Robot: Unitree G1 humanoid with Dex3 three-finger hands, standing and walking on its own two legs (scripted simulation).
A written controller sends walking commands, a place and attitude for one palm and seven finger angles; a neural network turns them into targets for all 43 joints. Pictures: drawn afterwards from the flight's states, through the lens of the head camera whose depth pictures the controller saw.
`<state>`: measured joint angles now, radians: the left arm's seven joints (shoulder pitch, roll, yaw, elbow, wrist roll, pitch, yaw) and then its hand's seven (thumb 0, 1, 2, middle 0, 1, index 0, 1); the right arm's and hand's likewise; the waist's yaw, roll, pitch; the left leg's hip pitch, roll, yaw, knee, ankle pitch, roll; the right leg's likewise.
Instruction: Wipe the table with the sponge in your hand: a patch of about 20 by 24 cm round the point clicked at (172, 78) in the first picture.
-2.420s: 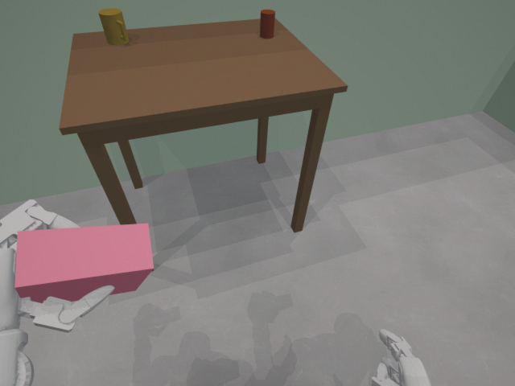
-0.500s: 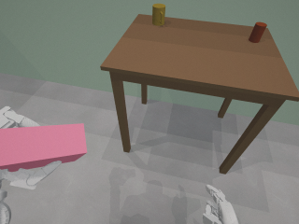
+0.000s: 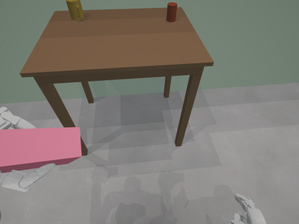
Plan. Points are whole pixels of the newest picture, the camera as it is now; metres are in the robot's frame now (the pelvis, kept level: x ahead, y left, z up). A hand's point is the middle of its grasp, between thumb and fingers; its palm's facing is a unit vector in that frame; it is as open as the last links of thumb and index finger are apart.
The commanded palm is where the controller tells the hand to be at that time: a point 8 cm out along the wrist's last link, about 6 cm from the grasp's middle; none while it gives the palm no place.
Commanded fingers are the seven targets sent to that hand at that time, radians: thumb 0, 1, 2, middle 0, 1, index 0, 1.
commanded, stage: turn to face it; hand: left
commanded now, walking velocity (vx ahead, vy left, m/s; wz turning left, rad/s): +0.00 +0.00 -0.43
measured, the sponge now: (50, 149) +0.23 +0.20 +0.16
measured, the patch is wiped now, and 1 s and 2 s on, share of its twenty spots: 0.00 0.00 0.00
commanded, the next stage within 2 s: take the last steps up to it in 0.36 s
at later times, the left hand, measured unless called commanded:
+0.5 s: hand (101, 160) +0.21 +0.10 +0.17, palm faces +0.11 -0.84 -0.53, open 9.6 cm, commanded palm +0.15 +0.17 +0.18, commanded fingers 0.00 0.10 1.30 -1.20 -1.60 -1.20 -1.60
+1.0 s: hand (99, 162) +0.20 +0.10 +0.17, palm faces +0.28 -0.84 -0.46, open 9.6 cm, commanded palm +0.15 +0.16 +0.18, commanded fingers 0.00 0.10 1.30 -1.20 -1.60 -1.20 -1.60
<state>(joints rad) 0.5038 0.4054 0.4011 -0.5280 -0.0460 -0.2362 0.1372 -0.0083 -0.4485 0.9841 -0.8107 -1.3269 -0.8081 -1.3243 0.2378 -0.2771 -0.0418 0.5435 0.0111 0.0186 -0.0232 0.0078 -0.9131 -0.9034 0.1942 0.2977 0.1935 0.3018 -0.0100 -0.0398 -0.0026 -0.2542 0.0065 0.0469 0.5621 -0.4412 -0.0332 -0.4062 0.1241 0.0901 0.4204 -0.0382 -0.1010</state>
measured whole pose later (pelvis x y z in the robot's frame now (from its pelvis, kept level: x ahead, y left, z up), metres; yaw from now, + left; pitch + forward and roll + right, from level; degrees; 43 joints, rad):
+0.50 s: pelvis -0.07 -0.06 +0.00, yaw -13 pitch +1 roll +2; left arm 0.54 0.39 0.39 -0.54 -0.03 -0.24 0.13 -0.01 -0.45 0.99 -0.81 -1.33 -0.81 -1.33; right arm 0.16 -0.22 -0.01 0.58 0.00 -0.03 -0.03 0.01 -0.91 -0.90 0.20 0.30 0.20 0.30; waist -0.05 0.00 0.09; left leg -0.44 0.04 0.04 1.00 -0.44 -0.06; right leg -0.35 0.04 -0.01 0.53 -0.20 -0.09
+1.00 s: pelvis -0.05 -0.09 -0.01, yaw -9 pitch -1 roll +0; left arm 0.40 0.35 0.32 -0.39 0.01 -0.22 0.15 -0.01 -0.45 0.99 -0.81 -1.33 -0.81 -1.33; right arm 0.24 -0.17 0.02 0.67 -0.01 -0.11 -0.05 0.01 -0.91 -0.90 0.20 0.30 0.20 0.30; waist 0.01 0.08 0.01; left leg -0.27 0.04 0.04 0.76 -0.42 0.02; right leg -0.29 -0.03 -0.16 0.63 -0.31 -0.04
